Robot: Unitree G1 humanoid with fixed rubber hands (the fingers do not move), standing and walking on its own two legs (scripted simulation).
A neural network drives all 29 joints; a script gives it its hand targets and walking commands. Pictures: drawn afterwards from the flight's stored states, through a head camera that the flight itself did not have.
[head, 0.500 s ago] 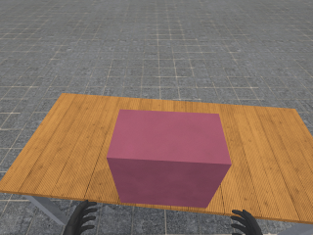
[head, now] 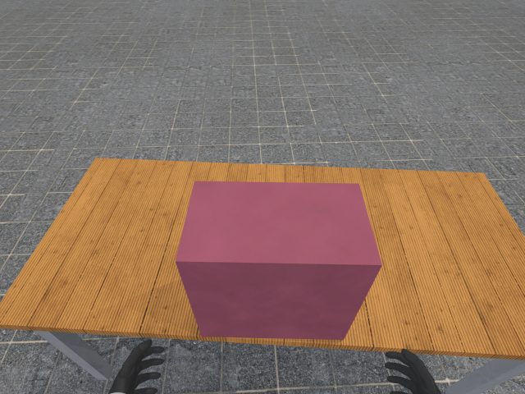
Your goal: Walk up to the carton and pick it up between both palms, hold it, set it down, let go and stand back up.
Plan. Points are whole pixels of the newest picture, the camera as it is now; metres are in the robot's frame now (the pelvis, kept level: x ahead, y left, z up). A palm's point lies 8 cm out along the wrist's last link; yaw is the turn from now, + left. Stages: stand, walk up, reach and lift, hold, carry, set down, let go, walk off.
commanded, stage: let go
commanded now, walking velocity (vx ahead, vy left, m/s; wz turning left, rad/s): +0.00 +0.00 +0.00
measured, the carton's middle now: (274, 266) +0.38 +0.00 -0.08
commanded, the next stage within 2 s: stand in 0.04 s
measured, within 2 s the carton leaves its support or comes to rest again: neither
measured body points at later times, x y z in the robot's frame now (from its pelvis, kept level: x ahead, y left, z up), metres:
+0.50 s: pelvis +0.00 +0.00 +0.00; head -0.01 +0.00 +0.45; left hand +0.07 +0.25 -0.12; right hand +0.10 -0.24 -0.13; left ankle -0.01 +0.11 -0.74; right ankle +0.01 -0.11 -0.74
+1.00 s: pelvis +0.00 +0.02 +0.00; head -0.01 +0.02 +0.45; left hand +0.00 +0.26 -0.15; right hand +0.04 -0.22 -0.15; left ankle -0.01 +0.11 -0.74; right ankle +0.01 -0.11 -0.74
